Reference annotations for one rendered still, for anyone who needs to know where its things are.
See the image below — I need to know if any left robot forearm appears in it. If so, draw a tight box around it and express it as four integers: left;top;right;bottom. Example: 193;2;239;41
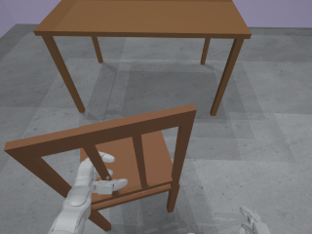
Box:
48;185;92;234

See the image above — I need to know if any left robot hand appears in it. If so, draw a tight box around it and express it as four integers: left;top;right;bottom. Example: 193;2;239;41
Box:
73;151;128;195

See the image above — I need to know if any chair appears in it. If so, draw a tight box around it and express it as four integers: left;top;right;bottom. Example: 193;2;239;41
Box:
4;103;197;232

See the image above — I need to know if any right robot hand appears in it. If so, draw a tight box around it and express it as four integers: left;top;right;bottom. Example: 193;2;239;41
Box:
239;206;271;234

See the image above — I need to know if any table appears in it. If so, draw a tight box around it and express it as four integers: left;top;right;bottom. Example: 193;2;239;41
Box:
33;0;252;116

